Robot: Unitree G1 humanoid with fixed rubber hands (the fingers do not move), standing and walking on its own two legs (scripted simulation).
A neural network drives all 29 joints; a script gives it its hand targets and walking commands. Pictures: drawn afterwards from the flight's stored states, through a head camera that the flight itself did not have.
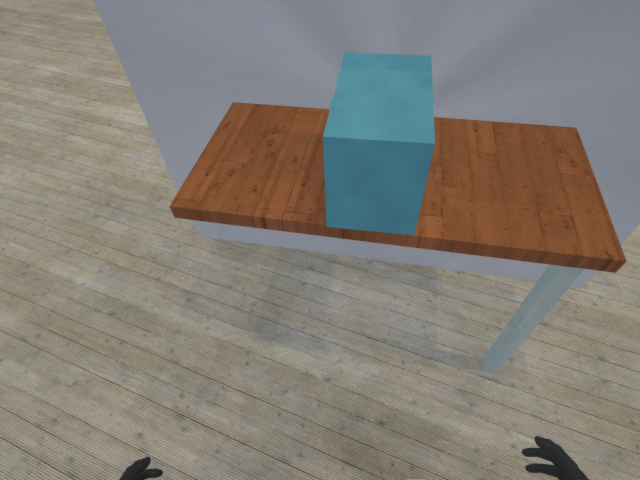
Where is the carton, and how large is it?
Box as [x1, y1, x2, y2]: [323, 53, 434, 234]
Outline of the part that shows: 344,53 323,134 327,226 414,234 434,146 430,56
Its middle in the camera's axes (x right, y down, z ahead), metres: +0.11 -0.19 +0.76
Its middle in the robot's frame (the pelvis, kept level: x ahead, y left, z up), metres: +0.71 -0.09 +0.00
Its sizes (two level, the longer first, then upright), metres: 0.283 0.171 0.214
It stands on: a table, 0.64 m high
